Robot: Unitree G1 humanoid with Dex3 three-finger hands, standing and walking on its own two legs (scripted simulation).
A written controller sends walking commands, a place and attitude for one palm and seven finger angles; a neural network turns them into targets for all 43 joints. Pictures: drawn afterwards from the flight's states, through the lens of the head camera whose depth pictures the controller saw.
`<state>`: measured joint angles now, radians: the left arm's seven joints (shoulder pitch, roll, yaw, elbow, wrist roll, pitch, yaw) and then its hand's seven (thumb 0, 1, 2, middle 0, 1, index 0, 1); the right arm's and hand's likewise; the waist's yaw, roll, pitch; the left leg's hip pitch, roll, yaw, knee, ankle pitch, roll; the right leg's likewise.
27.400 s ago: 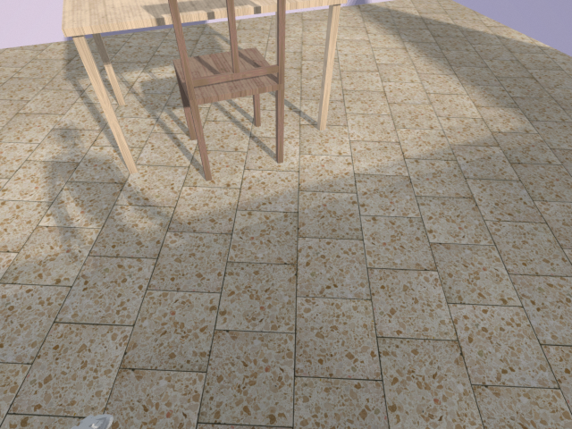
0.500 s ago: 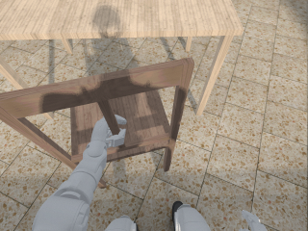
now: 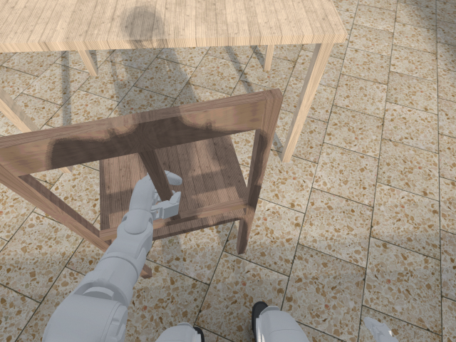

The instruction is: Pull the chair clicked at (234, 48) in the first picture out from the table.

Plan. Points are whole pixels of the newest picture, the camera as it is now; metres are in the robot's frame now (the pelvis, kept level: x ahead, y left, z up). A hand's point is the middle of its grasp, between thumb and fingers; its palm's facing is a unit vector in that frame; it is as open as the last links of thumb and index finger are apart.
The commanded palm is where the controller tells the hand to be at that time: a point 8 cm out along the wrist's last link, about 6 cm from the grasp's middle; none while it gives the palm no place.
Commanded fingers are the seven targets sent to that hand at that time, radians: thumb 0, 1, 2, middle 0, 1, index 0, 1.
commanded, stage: step backward, pulling the chair out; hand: left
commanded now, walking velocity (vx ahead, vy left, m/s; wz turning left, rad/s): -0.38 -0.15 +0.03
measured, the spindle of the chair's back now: (164, 189) +0.40 +0.12 -0.06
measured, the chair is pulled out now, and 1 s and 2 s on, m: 0.30 0.49 0.72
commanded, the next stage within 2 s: stop walking, hand still on the chair in 1.18 s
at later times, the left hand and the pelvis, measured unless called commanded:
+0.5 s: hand (168, 243) +0.29 +0.11 -0.06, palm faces -0.08 -0.98 -0.17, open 5.5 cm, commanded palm +0.28 +0.16 -0.05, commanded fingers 0.00 0.90 0.90 -0.50 -1.45 -0.50 -1.45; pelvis -0.07 +0.01 +0.01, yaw -1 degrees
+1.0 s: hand (172, 305) +0.18 +0.09 -0.06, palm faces -0.06 -0.98 -0.18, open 5.6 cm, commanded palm +0.18 +0.15 -0.05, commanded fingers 0.00 0.90 0.90 -0.50 -1.45 -0.50 -1.45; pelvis -0.18 -0.01 +0.01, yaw +2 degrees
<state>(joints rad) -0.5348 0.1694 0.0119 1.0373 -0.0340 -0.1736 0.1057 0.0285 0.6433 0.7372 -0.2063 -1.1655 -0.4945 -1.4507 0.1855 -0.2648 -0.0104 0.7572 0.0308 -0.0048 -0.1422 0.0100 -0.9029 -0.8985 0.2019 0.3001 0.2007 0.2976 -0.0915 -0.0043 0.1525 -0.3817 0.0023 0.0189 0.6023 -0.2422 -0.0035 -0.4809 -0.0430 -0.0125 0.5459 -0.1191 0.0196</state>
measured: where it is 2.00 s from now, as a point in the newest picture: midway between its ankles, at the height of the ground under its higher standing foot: outside the picture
